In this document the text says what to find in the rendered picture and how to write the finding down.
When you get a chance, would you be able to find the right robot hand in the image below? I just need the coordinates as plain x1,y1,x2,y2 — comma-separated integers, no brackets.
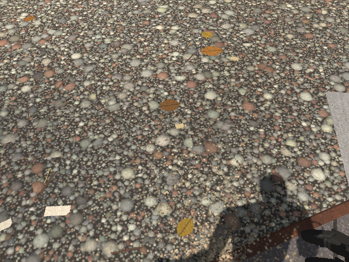
301,229,349,262

